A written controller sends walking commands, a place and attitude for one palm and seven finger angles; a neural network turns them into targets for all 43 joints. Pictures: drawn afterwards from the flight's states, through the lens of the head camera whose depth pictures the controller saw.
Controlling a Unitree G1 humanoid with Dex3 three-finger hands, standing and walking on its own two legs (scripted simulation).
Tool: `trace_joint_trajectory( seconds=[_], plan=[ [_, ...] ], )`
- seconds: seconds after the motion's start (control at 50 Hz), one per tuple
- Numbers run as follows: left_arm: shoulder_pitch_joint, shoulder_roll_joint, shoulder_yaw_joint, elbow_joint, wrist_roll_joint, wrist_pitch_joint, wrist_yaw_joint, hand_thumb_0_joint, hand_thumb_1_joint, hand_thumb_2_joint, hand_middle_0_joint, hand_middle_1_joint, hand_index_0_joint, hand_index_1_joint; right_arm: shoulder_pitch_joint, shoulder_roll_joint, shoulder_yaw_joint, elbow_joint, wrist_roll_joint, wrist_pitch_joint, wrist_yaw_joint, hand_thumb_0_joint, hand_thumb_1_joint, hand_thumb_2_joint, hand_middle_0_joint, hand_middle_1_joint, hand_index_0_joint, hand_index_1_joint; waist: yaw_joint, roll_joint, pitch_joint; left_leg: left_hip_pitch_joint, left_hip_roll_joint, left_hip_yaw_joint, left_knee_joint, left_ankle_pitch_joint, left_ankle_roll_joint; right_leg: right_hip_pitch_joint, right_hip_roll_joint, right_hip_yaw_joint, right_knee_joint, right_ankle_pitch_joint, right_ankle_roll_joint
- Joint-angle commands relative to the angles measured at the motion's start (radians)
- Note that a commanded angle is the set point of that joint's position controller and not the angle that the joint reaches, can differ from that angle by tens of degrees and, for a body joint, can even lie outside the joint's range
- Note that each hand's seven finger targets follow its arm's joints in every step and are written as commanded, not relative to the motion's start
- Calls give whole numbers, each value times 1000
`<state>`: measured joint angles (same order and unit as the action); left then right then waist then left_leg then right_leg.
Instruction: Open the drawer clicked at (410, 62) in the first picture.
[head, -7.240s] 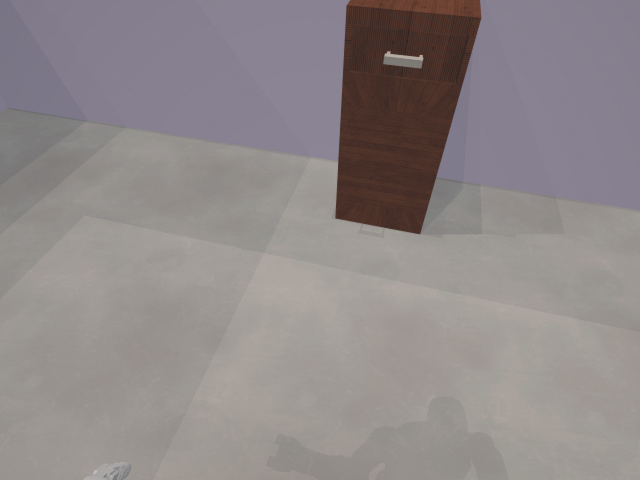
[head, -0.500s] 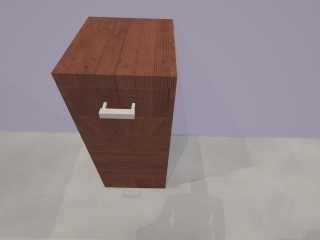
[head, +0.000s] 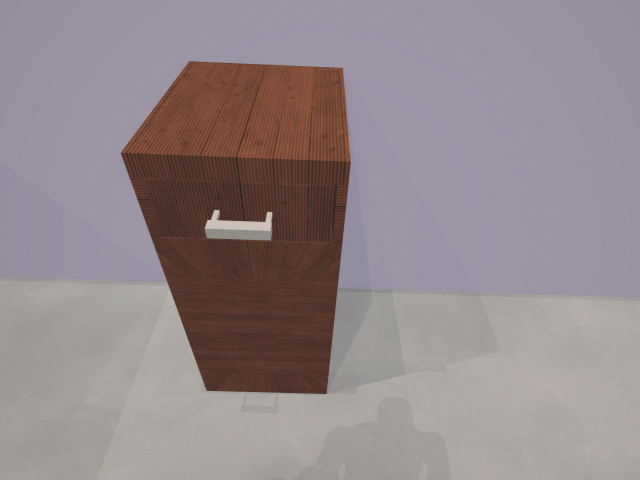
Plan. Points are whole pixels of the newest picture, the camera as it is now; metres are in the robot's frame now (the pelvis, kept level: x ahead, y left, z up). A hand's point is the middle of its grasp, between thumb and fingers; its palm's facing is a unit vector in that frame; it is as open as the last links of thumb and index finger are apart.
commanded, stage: look again from close up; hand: left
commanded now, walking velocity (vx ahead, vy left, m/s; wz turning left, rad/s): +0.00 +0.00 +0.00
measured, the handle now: (241, 222) +0.56 +0.19 +0.00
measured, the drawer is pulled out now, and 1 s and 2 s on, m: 0.00 0.00 0.00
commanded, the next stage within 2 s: shuffle to correct the standing spot in 0.10 s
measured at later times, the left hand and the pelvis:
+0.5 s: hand out of the picture -0.08 +0.16 -0.17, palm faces +0.07 -0.98 -0.19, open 7.4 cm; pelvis -0.02 -0.01 +0.00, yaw +0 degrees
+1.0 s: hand out of the picture +0.08 +0.16 -0.17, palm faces +0.05 -0.97 -0.22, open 7.3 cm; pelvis +0.07 -0.03 +0.00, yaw +0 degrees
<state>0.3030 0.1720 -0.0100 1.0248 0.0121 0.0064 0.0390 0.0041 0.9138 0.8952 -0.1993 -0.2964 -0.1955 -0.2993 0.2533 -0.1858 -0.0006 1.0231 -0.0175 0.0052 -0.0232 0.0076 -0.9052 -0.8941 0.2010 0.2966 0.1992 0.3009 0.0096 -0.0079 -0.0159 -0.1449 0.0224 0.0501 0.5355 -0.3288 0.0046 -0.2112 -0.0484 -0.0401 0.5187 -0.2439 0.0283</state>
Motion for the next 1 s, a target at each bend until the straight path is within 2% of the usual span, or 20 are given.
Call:
trace_joint_trajectory(
  seconds=[0.0, 0.18, 0.26, 0.42, 0.46, 0.5, 0.52, 0.54, 0.58, 0.66, 0.68, 0.7, 0.72, 0.74, 0.76, 0.8, 0.84, 0.88, 0.94, 0.98],
  plan=[
    [41, 111, 19, -41, 1, -15, 3, 0, 900, 900, -200, -300, -200, -300, 43, -102, -20, -30, 5, -10, 2, 0, -900, -900, 200, 300, 200, 300, -10, 22, 139, -149, 63, -76, -168, 37, 21, -9, -48, 78, -143, 30, -35],
    [79, 87, 23, -21, 7, -15, 2, 0, 900, 900, -200, -300, -200, -300, 81, -96, -28, -8, 4, -5, 7, 0, -900, -900, 200, 300, 200, 300, -10, 21, 131, -196, 69, -105, -229, -109, 26, -10, -41, 67, -169, -64, -25],
    [116, 62, 31, 1, 19, -5, -7, 0, 900, 900, -200, -300, -200, -300, 108, -118, -40, 11, -5, 7, 6, 0, -900, -900, 200, 300, 200, 300, -9, 67, 133, -234, 108, -158, -307, -372, 51, -26, 5, -1, -101, -235, -14],
    [204, -4, 45, 29, 20, -1, -30, 0, 900, 900, -200, -300, -200, -300, 104, -125, -58, 25, -5, 6, -8, 0, -900, -900, 200, 300, 200, 300, 15, 100, 182, -305, 155, -189, -305, -424, 89, 8, 42, -39, 8, -133, -31],
    [226, 13, 54, 33, 19, -8, -30, 0, 900, 900, -200, -300, -200, -300, 106, -102, -56, 21, -6, 5, -7, 0, -900, -900, 200, 300, 200, 300, 21, 52, 183, -315, 111, -149, -225, -402, 77, 7, 16, 27, -67, -219, -46],
    [263, 68, 68, 45, 14, -21, -17, 0, 900, 900, -200, -300, -200, -300, 101, -31, -39, 8, -1, 4, -3, 0, -900, -900, 200, 300, 200, 300, 33, -167, 209, -411, -10, -34, 41, -268, 43, 24, -122, 297, -259, -430, -123],
    [294, 98, 78, 57, 8, -27, -8, 0, 900, 900, -200, -300, -200, -300, 88, -5, -36, -2, 2, 1, 1, 0, -900, -900, 200, 300, 200, 300, 39, -268, 185, -407, -19, 27, 209, -166, 40, 25, -225, 435, -375, -517, -172],
    [292, 100, 79, 59, 4, -31, -3, 0, 900, 900, -200, -300, -200, -300, 70, -17, -40, -12, 1, -2, 4, 0, -900, -900, 200, 300, 200, 300, 33, -245, 178, -400, 1, 5, 329, -169, 45, -1, -257, 482, -412, -507, -211],
    [212, 86, 78, 40, 9, -37, -1, 0, 900, 900, -200, -300, -200, -300, 106, -7, -45, 0, 2, -12, 13, 0, -900, -900, 200, 300, 200, 300, -12, -159, 127, -346, 29, -9, 393, -170, 51, -55, -242, 392, -379, -416, -222],
    [103, 54, 71, 17, 15, -28, -7, 0, 900, 900, -200, -300, -200, -300, 228, 40, -33, 45, 1, -24, 12, 0, -900, -900, 200, 300, 200, 300, -85, -97, 123, -11, 6, 81, 35, -10, 32, -260, -126, 152, -237, -314, -160],
    [111, 34, 65, 20, 11, -23, -12, 0, 900, 900, -200, -300, -200, -300, 271, 25, -30, 66, 0, -32, 3, 0, -900, -900, 200, 300, 200, 300, -89, -26, 126, 70, 7, 65, -56, 6, 20, -305, -77, 108, -132, -298, -138],
    [129, -8, 58, 15, 7, -20, -18, 0, 900, 900, -200, -300, -200, -300, 319, -30, -43, 80, -4, -40, -8, 0, -900, -900, 200, 300, 200, 300, -98, 146, 124, 124, 117, -110, -176, -126, 46, -384, -16, 68, 45, -265, -104],
    [134, -50, 52, -8, 6, -19, -26, 0, 900, 900, -200, -300, -200, -300, 354, -120, -68, 77, -12, -44, -16, 0, -900, -900, 200, 300, 200, 300, -103, 351, 150, 113, 345, -429, -379, -338, 124, -500, 57, -53, 277, -275, -53],
    [75, -12, 61, -49, 22, -15, -32, 0, 900, 900, -200, -300, -200, -300, 344, -160, -79, 62, -8, -45, -24, 0, -900, -900, 200, 300, 200, 300, -100, 252, 193, 58, 442, -519, -445, -380, 188, -532, -2, 15, 399, -240, -56],
    [56, -10, 67, -57, 29, -14, -37, 0, 900, 900, -200, -300, -200, -300, 277, -142, -72, 44, -10, -43, -23, 0, -900, -900, 200, 300, 200, 300, -72, 178, 201, -25, 417, -456, -446, -353, 206, -485, -31, 35, 465, -189, -58],
    [65, -31, 66, -29, 30, -13, -41, 0, 900, 900, -200, -300, -200, -300, 190, -69, -44, 32, -10, -55, -24, 0, -900, -900, 200, 300, 200, 300, -31, 143, 230, -125, 333, -287, -412, -51, 177, -407, -61, 38, 489, -97, -36],
    [94, -62, 54, -16, 18, -16, -38, 0, 900, 900, -200, -300, -200, -300, 154, -39, -28, 23, -8, -63, -26, 0, -900, -900, 200, 300, 200, 300, -2, 101, 193, -137, 262, -127, -343, 322, 157, -281, -57, 7, 351, -44, -15],
    [100, -79, 44, -11, 6, -15, -27, 0, 900, 900, -200, -300, -200, -300, 140, -48, -28, 29, -10, -62, -30, 0, -900, -900, 200, 300, 200, 300, 1, 90, 120, -84, 233, -40, -242, 596, 142, -159, -31, -29, 191, -10, -5],
    [128, -35, 50, 9, 1, -14, -14, 0, 900, 900, -200, -300, -200, -300, 158, -59, -39, 53, -1, -38, -33, 0, -900, -900, 200, 300, 200, 300, 9, 77, 90, -59, 194, -6, -110, 605, 83, -16, -5, -59, -33, 162, -7],
    [165, 56, 68, 5, 10, -22, -1, 0, 900, 900, -200, -300, -200, -300, 185, -23, -47, 49, 8, -25, -29, 0, -900, -900, 200, 300, 200, 300, 4, -53, 29, -164, 99, 27, -2, 318, 20, 139, -124, 97, 2, 688, -54]
  ],
)
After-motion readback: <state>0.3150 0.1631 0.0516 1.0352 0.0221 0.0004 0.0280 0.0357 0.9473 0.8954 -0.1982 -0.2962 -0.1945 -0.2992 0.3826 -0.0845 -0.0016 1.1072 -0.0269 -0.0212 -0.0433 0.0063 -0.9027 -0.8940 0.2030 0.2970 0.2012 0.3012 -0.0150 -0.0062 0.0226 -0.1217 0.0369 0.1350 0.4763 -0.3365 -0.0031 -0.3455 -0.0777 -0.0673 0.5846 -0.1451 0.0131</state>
